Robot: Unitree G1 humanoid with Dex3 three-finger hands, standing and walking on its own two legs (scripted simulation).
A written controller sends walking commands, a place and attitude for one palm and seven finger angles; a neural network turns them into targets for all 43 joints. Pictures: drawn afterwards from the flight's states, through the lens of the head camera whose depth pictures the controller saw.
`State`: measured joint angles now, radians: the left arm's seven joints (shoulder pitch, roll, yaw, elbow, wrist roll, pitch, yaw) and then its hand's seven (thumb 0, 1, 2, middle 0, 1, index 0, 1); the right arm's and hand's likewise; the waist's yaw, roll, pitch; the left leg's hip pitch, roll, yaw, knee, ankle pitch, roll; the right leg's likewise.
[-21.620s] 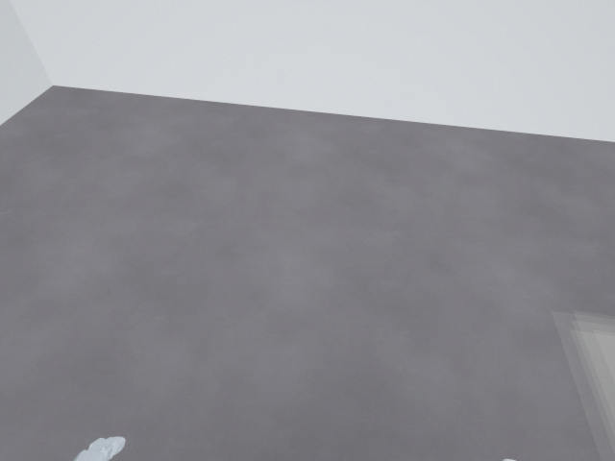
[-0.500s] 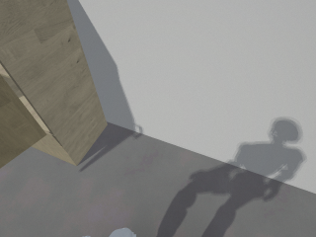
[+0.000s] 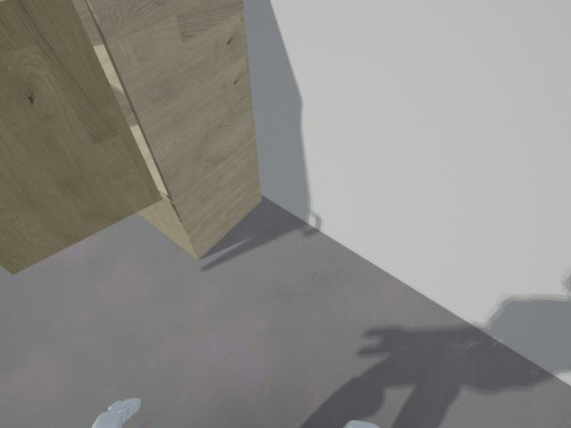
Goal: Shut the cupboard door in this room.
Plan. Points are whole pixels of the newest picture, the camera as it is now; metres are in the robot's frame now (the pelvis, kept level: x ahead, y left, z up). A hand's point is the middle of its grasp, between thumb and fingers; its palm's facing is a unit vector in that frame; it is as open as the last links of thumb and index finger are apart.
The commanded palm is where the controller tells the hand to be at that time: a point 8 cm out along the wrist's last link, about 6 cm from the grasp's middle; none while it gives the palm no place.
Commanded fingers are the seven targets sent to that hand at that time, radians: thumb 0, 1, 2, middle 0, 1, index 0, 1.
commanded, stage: turn to face it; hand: left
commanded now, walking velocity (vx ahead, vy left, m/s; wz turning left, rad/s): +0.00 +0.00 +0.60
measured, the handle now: out of the picture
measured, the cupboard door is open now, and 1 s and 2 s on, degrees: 75 75 75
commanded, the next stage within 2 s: take the last steps up to it in 1.02 s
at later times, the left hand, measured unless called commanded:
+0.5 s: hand out of the picture -0.05 +0.18 -0.17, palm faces +0.35 -0.90 -0.25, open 7.4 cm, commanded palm none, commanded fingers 0.00 0.90 0.90 -0.20 -0.30 -0.20 -0.30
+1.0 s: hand out of the picture -0.06 +0.20 -0.15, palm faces +0.49 -0.83 -0.26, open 7.4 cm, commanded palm none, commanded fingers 0.00 0.90 0.90 -0.20 -0.30 -0.20 -0.30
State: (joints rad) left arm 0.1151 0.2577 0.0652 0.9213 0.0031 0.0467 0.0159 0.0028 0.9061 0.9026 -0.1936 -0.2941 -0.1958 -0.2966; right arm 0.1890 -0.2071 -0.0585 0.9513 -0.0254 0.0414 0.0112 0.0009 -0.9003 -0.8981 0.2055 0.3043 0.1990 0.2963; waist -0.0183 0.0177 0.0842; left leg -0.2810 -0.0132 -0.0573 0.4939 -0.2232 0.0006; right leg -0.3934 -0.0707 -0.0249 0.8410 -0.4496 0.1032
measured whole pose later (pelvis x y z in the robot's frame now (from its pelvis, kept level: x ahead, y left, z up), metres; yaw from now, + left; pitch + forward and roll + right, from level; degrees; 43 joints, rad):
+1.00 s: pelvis -0.05 -0.03 +0.00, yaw +29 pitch -2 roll +0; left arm 0.13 0.23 0.04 0.95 0.01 0.05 0.02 0.00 0.91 0.90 -0.19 -0.29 -0.20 -0.30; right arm 0.21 -0.19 -0.04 0.98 -0.02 0.04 0.00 0.00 -0.90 -0.90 0.21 0.30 0.20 0.30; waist -0.02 0.00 0.07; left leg -0.22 -0.03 -0.02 0.44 -0.19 0.03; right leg -0.35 -0.07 -0.04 0.81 -0.43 0.09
